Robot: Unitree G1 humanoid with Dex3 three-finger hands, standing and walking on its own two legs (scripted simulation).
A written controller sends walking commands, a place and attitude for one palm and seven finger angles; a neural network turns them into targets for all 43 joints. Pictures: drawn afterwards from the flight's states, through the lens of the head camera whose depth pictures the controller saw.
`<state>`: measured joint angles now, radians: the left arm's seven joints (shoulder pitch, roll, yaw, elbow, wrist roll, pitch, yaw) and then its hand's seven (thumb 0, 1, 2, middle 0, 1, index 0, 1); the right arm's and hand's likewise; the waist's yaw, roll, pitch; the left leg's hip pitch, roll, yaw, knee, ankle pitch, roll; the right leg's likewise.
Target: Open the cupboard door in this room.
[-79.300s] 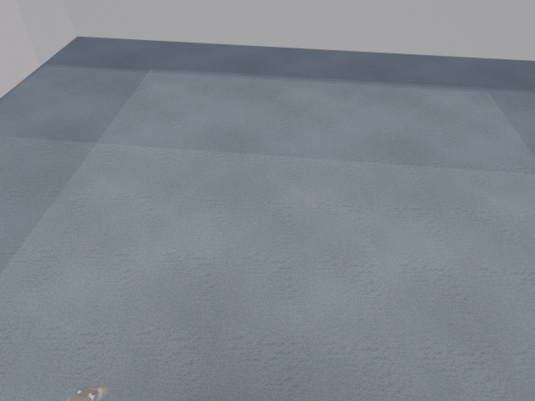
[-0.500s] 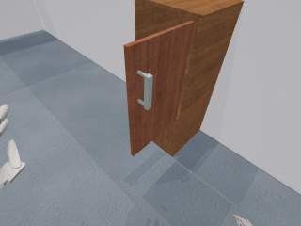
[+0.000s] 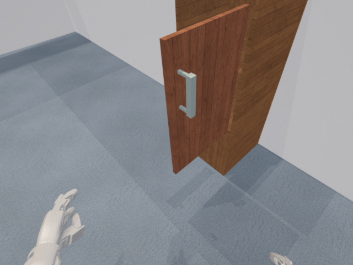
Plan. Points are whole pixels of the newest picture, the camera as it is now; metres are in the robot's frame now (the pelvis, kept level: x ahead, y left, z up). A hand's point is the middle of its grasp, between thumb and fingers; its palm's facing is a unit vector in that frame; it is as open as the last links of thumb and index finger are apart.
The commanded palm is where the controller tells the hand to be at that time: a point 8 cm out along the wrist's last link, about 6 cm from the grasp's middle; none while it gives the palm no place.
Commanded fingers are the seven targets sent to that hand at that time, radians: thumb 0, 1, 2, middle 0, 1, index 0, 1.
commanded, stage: let the arm hang, fingers relaxed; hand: left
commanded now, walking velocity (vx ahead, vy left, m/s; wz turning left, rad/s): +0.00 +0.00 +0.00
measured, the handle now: (186, 94) +0.57 +0.00 +0.09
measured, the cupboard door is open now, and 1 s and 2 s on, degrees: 90 90 90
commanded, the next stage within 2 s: look to check the result in 0.96 s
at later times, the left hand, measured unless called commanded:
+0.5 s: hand out of the picture -0.04 +0.18 -0.15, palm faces +0.01 -0.98 -0.22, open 7.3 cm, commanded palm none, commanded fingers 0.00 0.90 0.90 -0.20 -0.30 -0.20 -0.30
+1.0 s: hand out of the picture -0.04 +0.16 -0.15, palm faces +0.03 -0.98 -0.17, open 7.4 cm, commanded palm none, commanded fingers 0.00 0.90 0.90 -0.20 -0.30 -0.20 -0.30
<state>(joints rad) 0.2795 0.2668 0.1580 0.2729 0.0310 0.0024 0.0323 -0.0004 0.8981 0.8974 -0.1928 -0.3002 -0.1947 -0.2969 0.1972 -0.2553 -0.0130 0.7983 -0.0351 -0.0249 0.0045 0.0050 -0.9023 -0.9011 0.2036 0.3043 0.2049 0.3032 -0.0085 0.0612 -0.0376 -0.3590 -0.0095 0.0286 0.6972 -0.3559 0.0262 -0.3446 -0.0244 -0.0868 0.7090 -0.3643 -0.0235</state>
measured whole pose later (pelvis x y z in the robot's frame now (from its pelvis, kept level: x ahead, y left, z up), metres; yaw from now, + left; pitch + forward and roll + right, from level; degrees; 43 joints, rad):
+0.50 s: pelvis -0.02 +0.00 +0.03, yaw -1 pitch -2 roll +0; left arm 0.30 0.16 0.01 1.16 0.01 0.02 0.02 0.00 0.92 0.90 -0.19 -0.30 -0.20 -0.30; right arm 0.31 -0.14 0.01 1.13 -0.02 0.03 -0.03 0.00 -0.91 -0.90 0.20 0.30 0.20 0.30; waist -0.01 0.03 0.06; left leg -0.19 0.00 0.04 0.42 -0.19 0.02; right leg -0.17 0.00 -0.08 0.41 -0.20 -0.03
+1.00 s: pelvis -0.03 +0.00 +0.02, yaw -1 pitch -2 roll +0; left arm 0.30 0.11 0.02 1.15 0.01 0.01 0.03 0.00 0.91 0.90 -0.19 -0.30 -0.20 -0.30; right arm 0.34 -0.10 0.00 1.13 -0.03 0.02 -0.03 0.00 -0.91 -0.90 0.20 0.30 0.20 0.30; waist -0.01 0.02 0.04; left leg -0.23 0.00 0.04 0.44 -0.18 0.02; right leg -0.22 0.00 -0.07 0.45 -0.20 -0.03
